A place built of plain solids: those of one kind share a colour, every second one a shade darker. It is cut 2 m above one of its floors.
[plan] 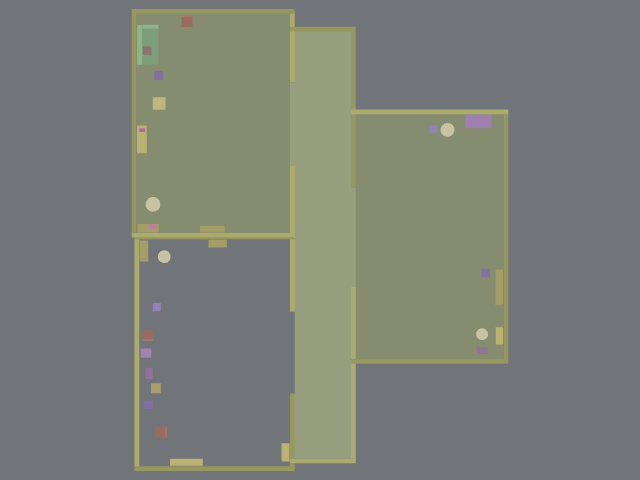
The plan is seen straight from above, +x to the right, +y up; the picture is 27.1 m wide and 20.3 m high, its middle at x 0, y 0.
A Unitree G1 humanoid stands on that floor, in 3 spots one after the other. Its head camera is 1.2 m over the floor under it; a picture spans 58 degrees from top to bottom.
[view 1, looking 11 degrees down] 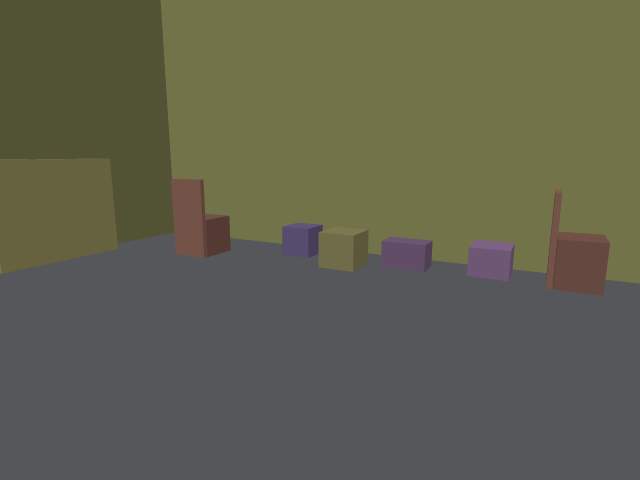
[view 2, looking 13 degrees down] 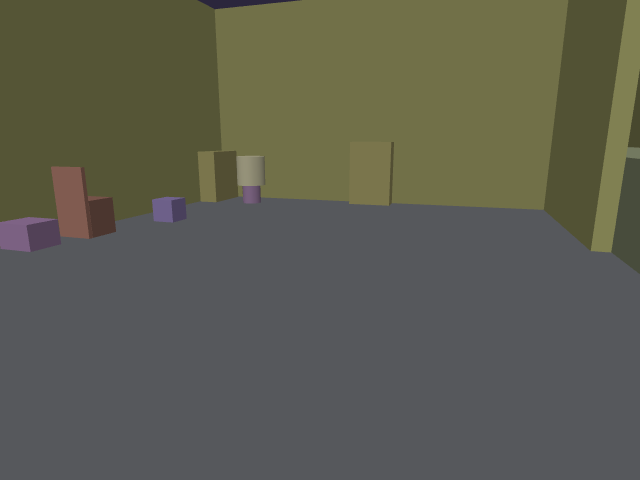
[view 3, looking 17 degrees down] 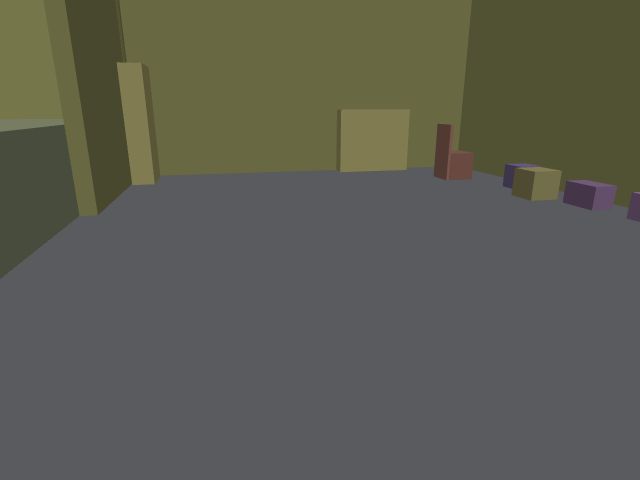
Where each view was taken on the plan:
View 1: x -2.68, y -4.30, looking -152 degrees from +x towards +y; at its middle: pouf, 4.68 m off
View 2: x -2.68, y -8.38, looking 108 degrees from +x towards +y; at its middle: ground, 5.33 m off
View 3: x -2.68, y -1.12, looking -103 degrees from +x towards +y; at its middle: ground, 4.10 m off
